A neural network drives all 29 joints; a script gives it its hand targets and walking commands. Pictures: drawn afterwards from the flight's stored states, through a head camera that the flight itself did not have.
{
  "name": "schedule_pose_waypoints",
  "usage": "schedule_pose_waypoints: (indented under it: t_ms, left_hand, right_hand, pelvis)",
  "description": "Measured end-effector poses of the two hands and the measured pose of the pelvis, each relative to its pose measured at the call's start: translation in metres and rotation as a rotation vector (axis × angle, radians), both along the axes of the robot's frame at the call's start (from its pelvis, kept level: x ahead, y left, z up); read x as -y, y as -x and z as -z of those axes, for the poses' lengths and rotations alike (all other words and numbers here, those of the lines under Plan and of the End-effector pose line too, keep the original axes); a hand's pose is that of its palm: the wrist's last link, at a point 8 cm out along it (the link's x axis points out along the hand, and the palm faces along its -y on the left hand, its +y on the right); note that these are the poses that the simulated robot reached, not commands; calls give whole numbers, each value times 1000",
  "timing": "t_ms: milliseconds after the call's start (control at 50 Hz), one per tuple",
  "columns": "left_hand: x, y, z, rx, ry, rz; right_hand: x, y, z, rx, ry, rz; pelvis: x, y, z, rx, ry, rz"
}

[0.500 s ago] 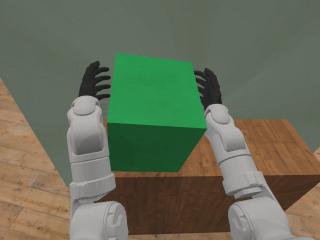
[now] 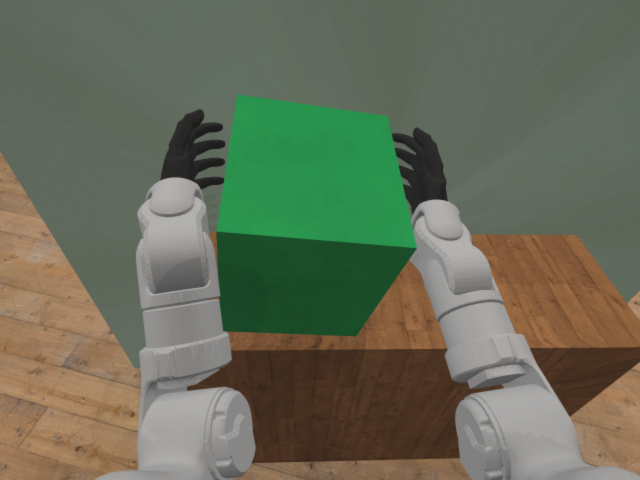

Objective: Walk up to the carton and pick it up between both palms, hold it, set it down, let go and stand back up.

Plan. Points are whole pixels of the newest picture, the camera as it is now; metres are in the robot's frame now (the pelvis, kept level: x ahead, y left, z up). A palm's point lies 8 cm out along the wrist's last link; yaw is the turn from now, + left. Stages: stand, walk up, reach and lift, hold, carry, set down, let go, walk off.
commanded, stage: hold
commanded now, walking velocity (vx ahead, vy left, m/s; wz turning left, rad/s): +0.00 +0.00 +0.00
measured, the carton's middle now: (302, 226) +0.39 +0.01 +0.14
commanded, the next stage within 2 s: none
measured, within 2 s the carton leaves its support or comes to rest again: neither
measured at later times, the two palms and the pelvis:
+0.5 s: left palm (181, 186) +0.36 +0.14 +0.22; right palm (427, 199) +0.36 -0.13 +0.19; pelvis +0.00 +0.00 +0.00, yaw +0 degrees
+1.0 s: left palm (182, 187) +0.36 +0.14 +0.22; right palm (427, 199) +0.36 -0.13 +0.19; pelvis +0.00 +0.00 +0.00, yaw +0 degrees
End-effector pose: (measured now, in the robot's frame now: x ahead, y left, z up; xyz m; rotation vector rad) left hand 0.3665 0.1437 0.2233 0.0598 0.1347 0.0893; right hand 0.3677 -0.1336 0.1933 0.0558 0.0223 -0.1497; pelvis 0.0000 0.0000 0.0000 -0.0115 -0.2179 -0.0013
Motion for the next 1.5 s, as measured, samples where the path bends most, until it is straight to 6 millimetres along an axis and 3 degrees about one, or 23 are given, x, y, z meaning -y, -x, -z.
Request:
schedule_pose_waypoints:
  t_ms: [1500]
  left_hand:
    - [0, 3, 1, 1, 3, -7]
  right_hand:
    - [0, 2, 1, -3, 6, -4]
  pelvis:
    - [0, 1, 0, 8, 0, 2]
